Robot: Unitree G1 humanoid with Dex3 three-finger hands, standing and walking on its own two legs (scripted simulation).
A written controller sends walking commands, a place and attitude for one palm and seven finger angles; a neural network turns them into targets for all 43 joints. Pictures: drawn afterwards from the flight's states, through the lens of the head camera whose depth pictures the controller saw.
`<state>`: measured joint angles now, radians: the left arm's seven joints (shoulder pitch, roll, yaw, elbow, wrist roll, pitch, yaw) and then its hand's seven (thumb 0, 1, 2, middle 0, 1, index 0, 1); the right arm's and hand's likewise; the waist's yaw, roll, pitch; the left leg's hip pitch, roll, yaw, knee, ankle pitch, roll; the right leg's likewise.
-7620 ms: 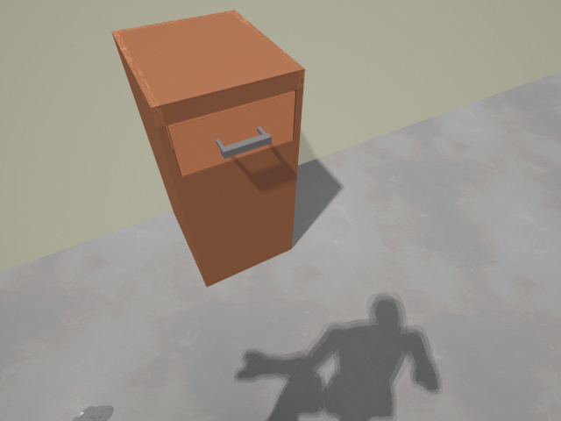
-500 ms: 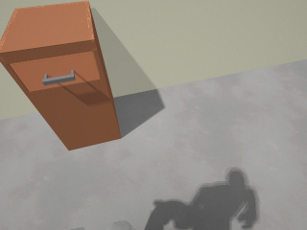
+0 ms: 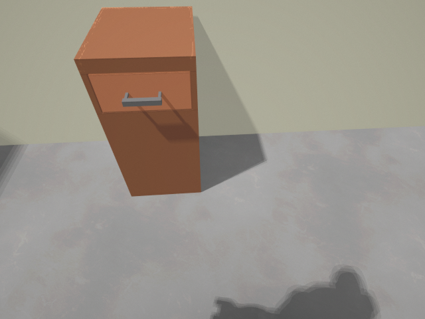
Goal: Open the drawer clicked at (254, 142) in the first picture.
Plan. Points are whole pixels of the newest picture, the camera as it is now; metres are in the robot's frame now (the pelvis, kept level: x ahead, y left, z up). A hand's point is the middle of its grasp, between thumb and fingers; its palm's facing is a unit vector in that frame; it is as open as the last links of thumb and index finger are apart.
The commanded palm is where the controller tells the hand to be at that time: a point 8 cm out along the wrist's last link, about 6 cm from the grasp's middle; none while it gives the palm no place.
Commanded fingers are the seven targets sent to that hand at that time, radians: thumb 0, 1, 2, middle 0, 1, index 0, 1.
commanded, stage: take the last steps up to it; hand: left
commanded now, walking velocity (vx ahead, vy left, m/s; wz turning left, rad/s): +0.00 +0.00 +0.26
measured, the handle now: (142, 98) +0.82 +0.29 -0.09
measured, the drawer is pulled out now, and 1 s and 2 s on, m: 0.00 0.00 0.00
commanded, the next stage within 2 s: come to a stop and stand still in 1.16 s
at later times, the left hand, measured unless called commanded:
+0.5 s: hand out of the picture -0.08 +0.18 -0.17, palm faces +0.24 -0.96 -0.17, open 7.3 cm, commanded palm none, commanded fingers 0.00 0.90 0.90 -0.20 -0.30 -0.20 -0.30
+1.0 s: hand (130, 262) +0.27 +0.22 -0.17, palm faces +0.03 -0.98 -0.18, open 7.4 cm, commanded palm none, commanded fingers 0.00 0.90 0.90 -0.20 -0.30 -0.20 -0.30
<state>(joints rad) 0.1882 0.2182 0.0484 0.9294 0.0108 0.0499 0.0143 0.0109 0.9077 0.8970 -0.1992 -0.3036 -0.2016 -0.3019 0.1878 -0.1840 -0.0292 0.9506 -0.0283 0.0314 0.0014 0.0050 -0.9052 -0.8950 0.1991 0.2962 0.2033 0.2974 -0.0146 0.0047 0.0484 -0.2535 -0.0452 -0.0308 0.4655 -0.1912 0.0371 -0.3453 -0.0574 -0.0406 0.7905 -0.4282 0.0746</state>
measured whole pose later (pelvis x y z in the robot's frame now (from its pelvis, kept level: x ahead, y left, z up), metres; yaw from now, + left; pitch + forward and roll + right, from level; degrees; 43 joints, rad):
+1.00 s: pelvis +0.17 +0.03 -0.01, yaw +4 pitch -2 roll +0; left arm 0.10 0.17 0.06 1.01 0.02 -0.01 -0.03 0.01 0.91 0.90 -0.20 -0.30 -0.20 -0.30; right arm 0.50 -0.09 -0.02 1.19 -0.03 -0.06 -0.03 0.01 -0.91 -0.90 0.20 0.30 0.20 0.30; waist -0.07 0.01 0.07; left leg 0.12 0.05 0.16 0.36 -0.44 -0.02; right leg -0.49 -0.07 -0.13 0.66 -0.19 -0.02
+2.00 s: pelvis +0.28 -0.03 +0.00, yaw +3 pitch +0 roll +1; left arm 0.22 0.15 0.03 1.06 0.02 0.01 0.03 0.01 0.92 0.90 -0.20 -0.30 -0.21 -0.30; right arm 0.22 -0.20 -0.04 1.09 -0.01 0.04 -0.03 0.01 -0.91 -0.90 0.19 0.30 0.20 0.30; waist -0.01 0.03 0.03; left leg -0.27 0.04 0.02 0.66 -0.38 -0.02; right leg -0.23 0.01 -0.09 0.51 -0.28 -0.06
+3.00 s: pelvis +0.27 +0.01 +0.00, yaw +2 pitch -1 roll +0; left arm 0.31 0.13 -0.01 1.12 0.01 -0.02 0.03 0.01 0.91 0.90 -0.20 -0.30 -0.20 -0.30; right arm 0.34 -0.13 0.03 1.12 -0.02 -0.03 -0.03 0.01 -0.91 -0.90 0.20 0.30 0.20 0.30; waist 0.00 0.01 0.02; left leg -0.14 -0.03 0.06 0.44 -0.29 0.04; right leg -0.21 -0.03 -0.05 0.48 -0.25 0.00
